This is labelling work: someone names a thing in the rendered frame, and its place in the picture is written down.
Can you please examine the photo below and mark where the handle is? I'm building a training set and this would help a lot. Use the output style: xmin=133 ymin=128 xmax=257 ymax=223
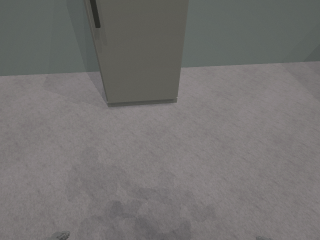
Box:
xmin=90 ymin=0 xmax=101 ymax=28

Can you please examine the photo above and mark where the fridge door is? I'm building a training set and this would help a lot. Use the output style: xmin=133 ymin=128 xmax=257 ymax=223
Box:
xmin=85 ymin=0 xmax=188 ymax=103

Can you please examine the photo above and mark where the robot left hand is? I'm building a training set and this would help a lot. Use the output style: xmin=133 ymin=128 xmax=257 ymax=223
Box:
xmin=46 ymin=230 xmax=70 ymax=240

